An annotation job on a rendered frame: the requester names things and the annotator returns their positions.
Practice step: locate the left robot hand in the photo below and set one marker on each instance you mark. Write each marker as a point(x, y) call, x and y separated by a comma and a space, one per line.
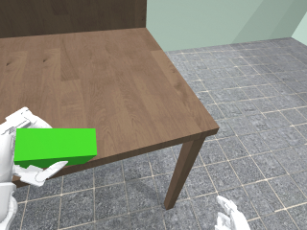
point(22, 118)

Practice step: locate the robot left forearm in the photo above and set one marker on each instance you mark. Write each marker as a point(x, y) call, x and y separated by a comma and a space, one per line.
point(8, 205)

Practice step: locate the sponge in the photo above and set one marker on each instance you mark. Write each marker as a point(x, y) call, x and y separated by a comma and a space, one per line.
point(44, 147)

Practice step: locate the table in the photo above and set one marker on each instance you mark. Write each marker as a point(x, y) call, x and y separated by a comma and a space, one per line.
point(94, 64)

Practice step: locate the right robot hand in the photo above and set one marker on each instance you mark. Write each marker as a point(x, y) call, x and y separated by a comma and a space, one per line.
point(237, 220)

